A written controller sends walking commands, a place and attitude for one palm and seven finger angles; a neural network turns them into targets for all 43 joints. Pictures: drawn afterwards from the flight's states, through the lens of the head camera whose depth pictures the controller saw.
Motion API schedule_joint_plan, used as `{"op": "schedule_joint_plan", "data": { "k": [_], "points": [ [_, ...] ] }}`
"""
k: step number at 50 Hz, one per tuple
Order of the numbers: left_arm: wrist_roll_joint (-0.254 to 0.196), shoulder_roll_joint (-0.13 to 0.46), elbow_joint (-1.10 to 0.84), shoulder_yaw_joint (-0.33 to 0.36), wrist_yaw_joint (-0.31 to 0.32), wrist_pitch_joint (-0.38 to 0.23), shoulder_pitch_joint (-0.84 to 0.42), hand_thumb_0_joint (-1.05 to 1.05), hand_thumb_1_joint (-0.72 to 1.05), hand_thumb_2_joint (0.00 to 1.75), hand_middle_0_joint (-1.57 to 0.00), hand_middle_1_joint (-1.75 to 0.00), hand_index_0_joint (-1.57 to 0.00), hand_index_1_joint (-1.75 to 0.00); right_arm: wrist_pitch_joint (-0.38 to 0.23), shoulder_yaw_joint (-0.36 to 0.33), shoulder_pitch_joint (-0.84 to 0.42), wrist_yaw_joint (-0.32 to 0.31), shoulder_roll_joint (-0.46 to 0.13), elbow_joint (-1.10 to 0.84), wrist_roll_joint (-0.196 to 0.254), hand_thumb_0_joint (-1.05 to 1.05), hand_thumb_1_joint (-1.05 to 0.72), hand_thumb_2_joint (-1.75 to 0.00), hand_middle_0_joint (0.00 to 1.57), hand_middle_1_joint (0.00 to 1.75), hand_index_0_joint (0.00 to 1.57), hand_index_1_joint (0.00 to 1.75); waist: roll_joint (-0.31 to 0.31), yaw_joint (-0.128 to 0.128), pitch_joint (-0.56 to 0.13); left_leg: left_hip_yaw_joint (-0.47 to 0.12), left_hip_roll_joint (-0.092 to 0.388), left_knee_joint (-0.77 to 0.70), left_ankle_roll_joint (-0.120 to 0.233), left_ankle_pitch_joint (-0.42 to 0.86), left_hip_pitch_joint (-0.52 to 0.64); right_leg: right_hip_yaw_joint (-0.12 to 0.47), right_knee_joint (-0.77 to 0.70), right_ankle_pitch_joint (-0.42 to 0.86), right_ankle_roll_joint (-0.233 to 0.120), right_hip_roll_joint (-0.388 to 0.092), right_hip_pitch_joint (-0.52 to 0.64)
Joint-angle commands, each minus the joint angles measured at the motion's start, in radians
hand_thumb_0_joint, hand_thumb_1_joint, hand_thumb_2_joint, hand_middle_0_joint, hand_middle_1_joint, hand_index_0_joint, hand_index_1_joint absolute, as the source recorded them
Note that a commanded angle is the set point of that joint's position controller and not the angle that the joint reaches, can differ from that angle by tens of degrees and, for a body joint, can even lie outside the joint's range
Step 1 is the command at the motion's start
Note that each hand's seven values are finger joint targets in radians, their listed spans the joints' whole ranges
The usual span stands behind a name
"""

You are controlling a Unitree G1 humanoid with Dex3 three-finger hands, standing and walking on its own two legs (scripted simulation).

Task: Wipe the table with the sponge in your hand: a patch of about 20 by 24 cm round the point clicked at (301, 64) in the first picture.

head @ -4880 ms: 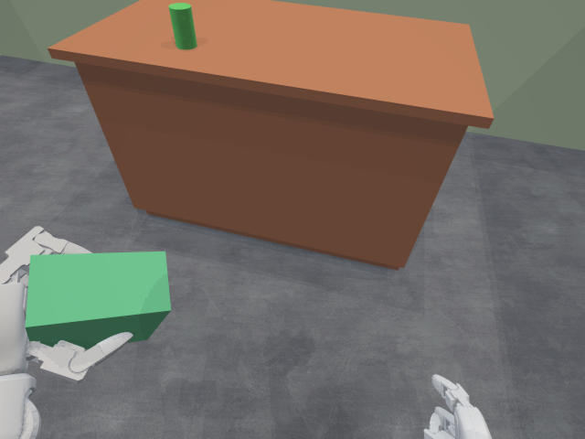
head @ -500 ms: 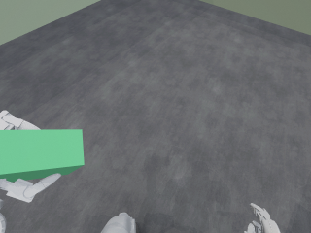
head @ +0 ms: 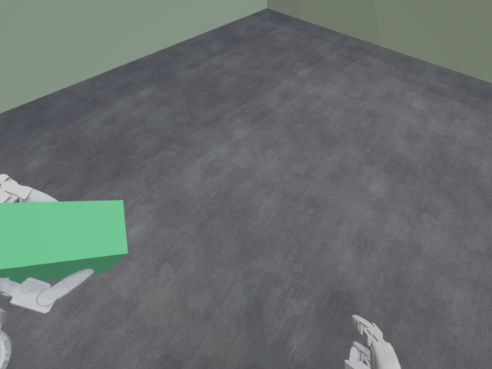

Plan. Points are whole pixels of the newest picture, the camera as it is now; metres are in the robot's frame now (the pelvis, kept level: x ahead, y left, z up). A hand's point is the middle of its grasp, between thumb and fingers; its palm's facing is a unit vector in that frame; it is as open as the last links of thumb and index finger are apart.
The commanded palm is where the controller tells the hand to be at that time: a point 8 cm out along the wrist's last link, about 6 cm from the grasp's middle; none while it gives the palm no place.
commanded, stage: walk to a spot facing it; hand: left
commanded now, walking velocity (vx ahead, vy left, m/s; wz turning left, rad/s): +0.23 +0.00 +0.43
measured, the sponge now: (79, 242) +0.22 +0.23 +0.17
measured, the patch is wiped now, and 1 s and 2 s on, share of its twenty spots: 0.00 0.00 0.00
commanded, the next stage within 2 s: turn to face it in 0.12 s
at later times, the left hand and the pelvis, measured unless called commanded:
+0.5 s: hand (78, 178) +0.31 +0.27 +0.17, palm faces +0.47 -0.76 -0.44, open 10.6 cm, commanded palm +0.25 +0.29 +0.19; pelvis +0.09 +0.01 +0.00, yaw +1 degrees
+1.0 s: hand (216, 176) +0.34 +0.08 +0.17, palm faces +0.09 -0.84 -0.54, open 10.7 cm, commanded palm +0.29 +0.16 +0.19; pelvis +0.06 -0.08 +0.00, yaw -14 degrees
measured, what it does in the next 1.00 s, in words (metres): steps on the spot: left foot, then right foot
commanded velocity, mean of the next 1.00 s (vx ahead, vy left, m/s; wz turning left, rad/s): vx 0.03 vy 0.00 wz -0.37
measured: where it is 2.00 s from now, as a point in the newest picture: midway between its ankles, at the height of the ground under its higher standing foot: outside the picture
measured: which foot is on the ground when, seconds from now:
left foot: down 0.00-0.00, up 0.02-0.36, down 0.38-0.80, up 0.82-1.00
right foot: down 0.00-0.38, up 0.40-0.76, down 0.78-1.00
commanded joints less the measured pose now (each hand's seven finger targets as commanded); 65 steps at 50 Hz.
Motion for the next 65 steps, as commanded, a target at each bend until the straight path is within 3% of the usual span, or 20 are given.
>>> {"op": "schedule_joint_plan", "data": {
  "k": [1, 3, 8, 13, 17, 18, 19, 20, 21, 26, 36, 38, 39, 40, 41, 42, 43, 47, 54, 65],
  "points": [
    [0.003, 0.191, -0.139, 0.058, 0.022, -0.010, -0.186, 0.00, 0.10, 1.30, -1.20, -1.60, -1.20, -1.60, -0.028, -0.053, -0.134, -0.018, -0.130, -0.151, 0.004, 0.00, -0.90, -0.90, 0.20, 0.30, 0.20, 0.30, -0.361, -0.030, -0.121, -0.068, -0.089, 0.645, 0.027, -0.240, -0.466, 0.623, -0.278, 0.247, -0.191, -0.421, 0.401],
    [-0.008, 0.192, -0.231, 0.054, 0.020, -0.038, -0.230, 0.00, 0.10, 1.30, -1.20, -1.60, -1.20, -1.60, -0.039, -0.070, -0.131, -0.006, -0.155, -0.136, 0.000, 0.00, -0.90, -0.90, 0.20, 0.30, 0.20, 0.30, -0.234, -0.052, -0.062, -0.125, -0.021, 0.733, 0.002, -0.095, -0.444, 0.515, -0.312, 0.107, -0.186, -0.406, 0.276],
    [-0.008, 0.243, -0.383, 0.162, 0.038, -0.074, -0.027, 0.00, 0.10, 1.30, -1.20, -1.60, -1.20, -1.60, 0.005, -0.065, -0.161, -0.002, -0.138, -0.165, -0.014, 0.00, -0.90, -0.90, 0.20, 0.30, 0.20, 0.30, -0.112, -0.051, -0.061, -0.068, 0.014, 0.602, -0.023, -0.026, -0.428, 0.140, -0.227, 0.495, -0.166, -0.332, 0.284],
    [-0.036, 0.216, -0.385, 0.208, 0.062, -0.075, 0.131, 0.00, 0.10, 1.30, -1.20, -1.60, -1.20, -1.60, 0.019, -0.073, -0.117, -0.002, -0.111, -0.215, -0.010, 0.00, -0.90, -0.90, 0.20, 0.30, 0.20, 0.30, -0.170, -0.026, -0.143, 0.082, -0.021, 0.138, -0.015, 0.012, -0.266, 0.081, -0.124, 0.742, -0.163, -0.270, 0.361],
    [-0.034, 0.171, -0.364, 0.161, 0.068, -0.071, 0.077, 0.00, 0.10, 1.30, -1.20, -1.60, -1.20, -1.60, 0.023, -0.089, -0.070, -0.019, -0.136, -0.209, -0.007, 0.00, -0.90, -0.90, 0.20, 0.30, 0.20, 0.30, -0.105, -0.071, -0.246, 0.124, -0.055, -0.167, -0.014, 0.333, 0.117, 0.046, 0.071, 0.591, -0.078, -0.146, 0.254],
    [-0.030, 0.177, -0.356, 0.156, 0.067, -0.080, 0.047, 0.00, 0.10, 1.30, -1.20, -1.60, -1.20, -1.60, 0.024, -0.097, -0.069, -0.027, -0.153, -0.210, -0.007, 0.00, -0.90, -0.90, 0.20, 0.30, 0.20, 0.30, -0.022, -0.074, -0.261, 0.038, 0.031, -0.172, 0.014, 0.451, 0.245, 0.048, 0.175, 0.386, -0.049, -0.099, 0.151],
    [-0.032, 0.176, -0.359, 0.142, 0.065, -0.088, 0.013, 0.00, 0.10, 1.30, -1.20, -1.60, -1.20, -1.60, 0.023, -0.107, -0.064, -0.026, -0.184, -0.207, -0.005, 0.00, -0.90, -0.90, 0.20, 0.30, 0.20, 0.30, 0.132, -0.066, -0.275, -0.208, 0.240, -0.144, 0.122, 0.745, 0.369, 0.044, 0.312, -0.081, -0.016, -0.025, -0.056],
    [-0.024, 0.191, -0.308, 0.135, 0.063, -0.088, -0.019, 0.00, 0.10, 1.30, -1.20, -1.60, -1.20, -1.60, 0.021, -0.103, -0.052, -0.018, -0.191, -0.207, -0.003, 0.00, -0.90, -0.90, 0.20, 0.30, 0.20, 0.30, 0.152, -0.062, -0.258, -0.354, 0.372, -0.173, 0.215, 0.878, 0.354, 0.115, 0.467, -0.390, -0.015, 0.025, -0.162],
    [-0.015, 0.189, -0.226, 0.118, 0.054, -0.082, -0.034, 0.00, 0.10, 1.30, -1.20, -1.60, -1.20, -1.60, 0.010, -0.089, -0.083, -0.014, -0.182, -0.203, -0.010, 0.00, -0.90, -0.90, 0.20, 0.30, 0.20, 0.30, 0.115, -0.066, -0.184, -0.364, 0.397, -0.206, 0.229, 0.806, 0.284, 0.167, 0.562, -0.369, -0.014, 0.029, -0.208],
    [-0.005, 0.173, -0.433, 0.067, 0.023, -0.075, -0.157, 0.00, 0.10, 1.30, -1.20, -1.60, -1.20, -1.60, -0.027, -0.088, -0.099, 0.024, -0.181, -0.182, -0.007, 0.00, -0.90, -0.90, 0.20, 0.30, 0.20, 0.30, 0.208, -0.046, -0.163, -0.035, 0.304, -0.213, 0.137, 0.585, 0.166, 0.118, 0.453, -0.137, 0.016, -0.030, -0.163],
    [-0.032, 0.145, -0.248, 0.114, 0.003, -0.041, -0.028, 0.00, 0.10, 1.30, -1.20, -1.60, -1.20, -1.60, -0.043, -0.085, -0.066, 0.054, -0.163, -0.214, -0.001, 0.00, -0.90, -0.90, 0.20, 0.30, 0.20, 0.30, 0.184, -0.044, -0.129, 0.102, 0.315, -0.132, 0.041, 0.306, 0.070, 0.003, 0.100, -0.070, 0.034, 0.037, 0.006],
    [-0.029, 0.156, -0.234, 0.109, -0.003, -0.040, -0.060, 0.00, 0.10, 1.30, -1.20, -1.60, -1.20, -1.60, -0.037, -0.083, -0.051, 0.055, -0.162, -0.212, 0.005, 0.00, -0.90, -0.90, 0.20, 0.30, 0.20, 0.30, 0.086, -0.045, -0.135, 0.123, 0.259, 0.031, 0.006, 0.237, 0.036, 0.036, -0.060, 0.094, 0.014, 0.029, 0.099],
    [-0.021, 0.189, -0.234, 0.117, -0.002, -0.043, -0.086, 0.00, 0.10, 1.30, -1.20, -1.60, -1.20, -1.60, -0.033, -0.080, -0.046, 0.053, -0.142, -0.214, 0.008, 0.00, -0.90, -0.90, 0.20, 0.30, 0.20, 0.30, -0.109, -0.053, -0.136, 0.146, 0.170, 0.210, -0.026, 0.090, -0.028, 0.184, -0.150, 0.354, -0.034, -0.070, 0.142],
    [-0.023, 0.240, -0.227, 0.154, 0.007, -0.040, -0.076, 0.00, 0.10, 1.30, -1.20, -1.60, -1.20, -1.60, -0.031, -0.061, -0.092, 0.044, -0.114, -0.247, 0.006, 0.00, -0.90, -0.90, 0.20, 0.30, 0.20, 0.30, -0.370, -0.036, -0.133, 0.104, 0.028, 0.424, -0.063, -0.325, -0.294, 0.497, -0.149, 0.828, -0.136, -0.239, 0.262],
    [-0.042, 0.212, -0.204, 0.156, 0.015, -0.015, -0.055, 0.00, 0.10, 1.30, -1.20, -1.60, -1.20, -1.60, -0.025, -0.061, -0.129, 0.040, -0.125, -0.239, 0.010, 0.00, -0.90, -0.90, 0.20, 0.30, 0.20, 0.30, -0.398, -0.026, -0.163, -0.018, 0.000, 0.592, -0.074, -0.313, -0.338, 0.577, -0.158, 0.924, -0.165, -0.296, 0.239],
    [-0.046, 0.219, -0.269, 0.143, 0.013, -0.009, -0.060, 0.00, 0.10, 1.30, -1.20, -1.60, -1.20, -1.60, -0.017, -0.072, -0.136, 0.042, -0.140, -0.234, 0.017, 0.00, -0.90, -0.90, 0.20, 0.30, 0.20, 0.30, -0.348, -0.039, -0.174, -0.090, 0.013, 0.662, -0.070, -0.239, -0.326, 0.535, -0.172, 0.813, -0.132, -0.274, 0.227],
    [-0.045, 0.236, -0.279, 0.177, 0.018, -0.017, 0.003, 0.00, 0.10, 1.30, -1.20, -1.60, -1.20, -1.60, -0.008, -0.056, -0.141, 0.041, -0.118, -0.235, 0.010, 0.00, -0.90, -0.90, 0.20, 0.30, 0.20, 0.30, -0.284, -0.041, -0.173, -0.103, 0.017, 0.719, -0.080, -0.181, -0.394, 0.528, -0.125, 0.802, -0.170, -0.255, 0.300],
    [-0.045, 0.222, -0.351, 0.176, 0.036, -0.051, 0.037, 0.00, 0.10, 1.30, -1.20, -1.60, -1.20, -1.60, 0.041, -0.057, -0.157, 0.040, -0.133, -0.204, 0.001, 0.00, -0.90, -0.90, 0.20, 0.30, 0.20, 0.30, -0.103, -0.048, -0.230, -0.096, -0.007, 0.736, -0.090, -0.066, -0.412, 0.391, -0.114, 0.731, -0.165, -0.195, 0.373],
    [-0.064, 0.229, -0.304, 0.218, 0.043, -0.063, 0.104, 0.00, 0.10, 1.30, -1.20, -1.60, -1.20, -1.60, 0.061, -0.098, -0.147, 0.048, -0.175, -0.200, -0.003, 0.00, -0.90, -0.90, 0.20, 0.30, 0.20, 0.30, -0.102, -0.030, -0.219, -0.111, -0.028, 0.502, -0.079, -0.063, -0.325, 0.516, -0.208, 0.471, -0.175, -0.170, 0.284],
    [-0.039, 0.177, -0.248, 0.103, 0.015, -0.037, -0.016, 0.00, 0.10, 1.30, -1.20, -1.60, -1.20, -1.60, 0.123, -0.079, -0.124, 0.055, -0.191, -0.234, -0.002, 0.00, -0.90, -0.90, 0.20, 0.30, 0.20, 0.30, -0.195, -0.012, -0.176, -0.059, -0.099, 0.078, -0.024, -0.167, -0.071, 0.636, -0.386, -0.031, -0.109, -0.089, 0.082]
  ]
}}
